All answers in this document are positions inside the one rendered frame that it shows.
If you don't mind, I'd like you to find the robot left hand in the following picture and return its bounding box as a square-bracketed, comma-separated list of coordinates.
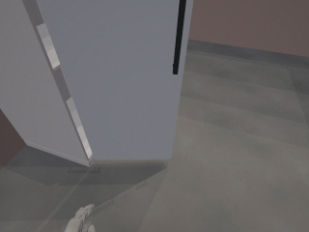
[64, 204, 95, 232]

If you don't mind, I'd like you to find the handle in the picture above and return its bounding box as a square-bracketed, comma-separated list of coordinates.
[173, 0, 186, 74]

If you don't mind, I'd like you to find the fridge door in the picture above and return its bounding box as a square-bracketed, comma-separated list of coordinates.
[38, 0, 194, 160]

